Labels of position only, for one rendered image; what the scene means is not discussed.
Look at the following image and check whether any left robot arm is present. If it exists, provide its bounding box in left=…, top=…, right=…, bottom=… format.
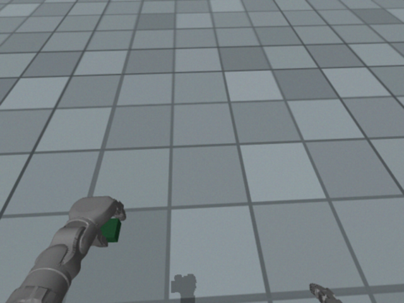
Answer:
left=6, top=217, right=97, bottom=303

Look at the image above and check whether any right robot hand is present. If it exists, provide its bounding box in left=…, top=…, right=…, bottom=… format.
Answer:
left=309, top=283, right=342, bottom=303

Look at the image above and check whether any left robot hand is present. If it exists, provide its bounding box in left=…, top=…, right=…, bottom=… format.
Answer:
left=69, top=196, right=126, bottom=247

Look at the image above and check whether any small box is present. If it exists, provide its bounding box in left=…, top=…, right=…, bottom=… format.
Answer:
left=100, top=218, right=121, bottom=242

